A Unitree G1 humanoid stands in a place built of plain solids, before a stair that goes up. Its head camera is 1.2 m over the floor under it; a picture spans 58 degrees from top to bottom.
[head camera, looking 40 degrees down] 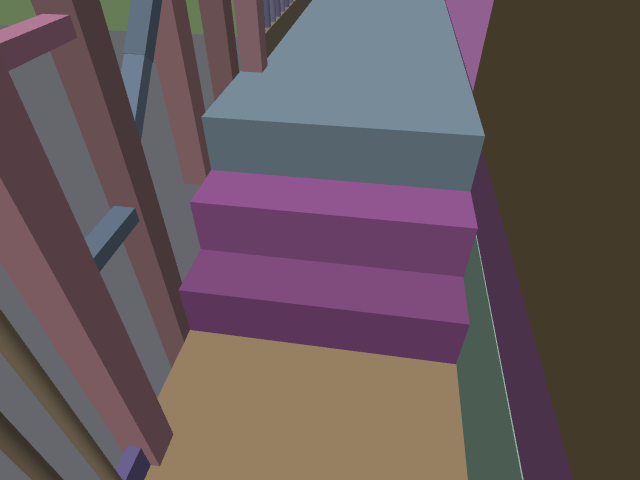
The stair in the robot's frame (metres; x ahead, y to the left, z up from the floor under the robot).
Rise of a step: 0.20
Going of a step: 0.20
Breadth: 0.90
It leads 9 degrees to the right of straight ahead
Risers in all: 3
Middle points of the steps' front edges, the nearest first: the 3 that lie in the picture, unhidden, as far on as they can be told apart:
0.88 0.01 0.20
1.07 -0.03 0.40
1.27 -0.06 0.60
